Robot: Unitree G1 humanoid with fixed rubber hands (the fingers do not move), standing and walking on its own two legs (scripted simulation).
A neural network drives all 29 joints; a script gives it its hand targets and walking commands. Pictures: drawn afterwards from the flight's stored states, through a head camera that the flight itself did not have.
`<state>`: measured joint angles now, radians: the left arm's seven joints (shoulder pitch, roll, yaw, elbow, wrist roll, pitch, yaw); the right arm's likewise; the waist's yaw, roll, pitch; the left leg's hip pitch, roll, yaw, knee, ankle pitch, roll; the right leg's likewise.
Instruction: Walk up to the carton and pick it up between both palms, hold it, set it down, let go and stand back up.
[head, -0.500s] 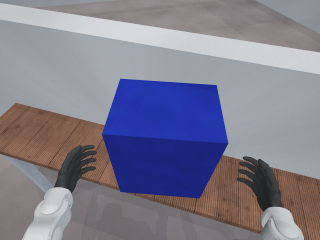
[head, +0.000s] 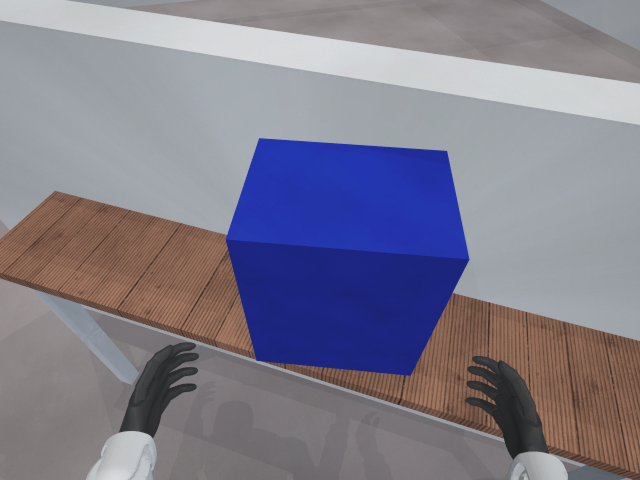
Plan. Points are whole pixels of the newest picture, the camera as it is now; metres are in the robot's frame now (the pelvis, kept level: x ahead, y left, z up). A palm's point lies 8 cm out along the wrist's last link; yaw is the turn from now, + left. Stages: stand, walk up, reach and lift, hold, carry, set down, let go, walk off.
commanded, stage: set down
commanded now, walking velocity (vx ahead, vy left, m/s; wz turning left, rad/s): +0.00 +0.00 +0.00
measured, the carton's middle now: (341, 267) +0.41 +0.00 +0.02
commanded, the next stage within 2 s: let go in 1.26 s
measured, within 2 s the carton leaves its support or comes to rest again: neither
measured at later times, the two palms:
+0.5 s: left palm (150, 440) +0.19 +0.23 -0.06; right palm (510, 455) +0.20 -0.21 -0.06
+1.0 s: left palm out of the picture +0.14 +0.23 -0.09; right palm (512, 455) +0.20 -0.21 -0.05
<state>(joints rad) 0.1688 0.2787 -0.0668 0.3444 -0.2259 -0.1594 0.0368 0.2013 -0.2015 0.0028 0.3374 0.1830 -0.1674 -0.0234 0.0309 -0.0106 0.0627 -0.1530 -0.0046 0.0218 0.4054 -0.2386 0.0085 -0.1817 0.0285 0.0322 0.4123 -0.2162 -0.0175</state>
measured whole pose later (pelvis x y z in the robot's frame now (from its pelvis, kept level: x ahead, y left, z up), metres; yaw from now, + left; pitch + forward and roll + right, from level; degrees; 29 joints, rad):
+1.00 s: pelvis +0.00 +0.00 +0.00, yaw +0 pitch -6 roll +0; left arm 0.22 0.21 0.01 0.52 0.02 0.15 0.02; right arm 0.09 -0.16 -0.03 0.69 -0.02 -0.21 0.04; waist 0.02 -0.03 0.11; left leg -0.03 0.00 0.02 0.37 -0.24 0.00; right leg -0.05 0.03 0.03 0.37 -0.21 -0.02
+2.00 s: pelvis +0.01 +0.01 -0.01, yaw +0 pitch +0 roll -2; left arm 0.26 0.19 0.06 0.72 0.05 0.02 -0.04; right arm 0.14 -0.19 -0.01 0.57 -0.01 -0.08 0.02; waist 0.01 -0.01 -0.02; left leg -0.21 0.03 0.03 0.53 -0.32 0.02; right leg -0.19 0.05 0.02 0.43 -0.24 -0.01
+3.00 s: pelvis +0.01 +0.03 +0.00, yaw -1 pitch -1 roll -1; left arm 0.25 0.17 0.07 0.98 0.03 0.03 0.00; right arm 0.18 -0.18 -0.04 0.56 -0.02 -0.09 -0.04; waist 0.02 -0.01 -0.02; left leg -0.17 -0.01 0.06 0.48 -0.30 0.05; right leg -0.19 0.01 0.04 0.45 -0.25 0.02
